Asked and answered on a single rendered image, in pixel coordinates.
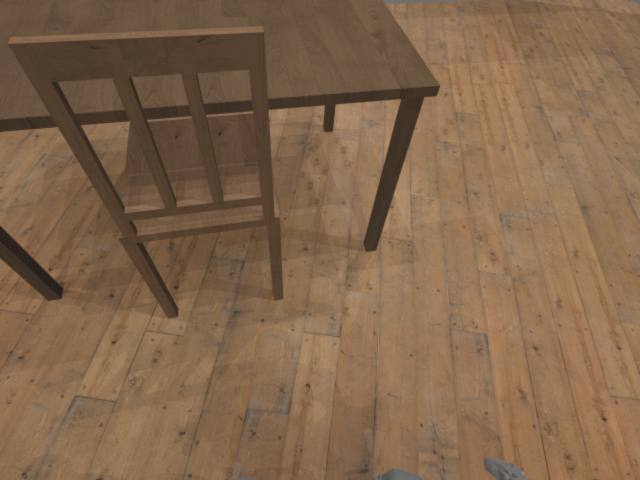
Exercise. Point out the chair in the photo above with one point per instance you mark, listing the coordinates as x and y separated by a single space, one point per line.
182 177

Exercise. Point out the table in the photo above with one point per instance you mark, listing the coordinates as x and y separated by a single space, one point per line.
318 52

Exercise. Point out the right robot hand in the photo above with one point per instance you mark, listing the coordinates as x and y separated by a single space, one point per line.
502 470

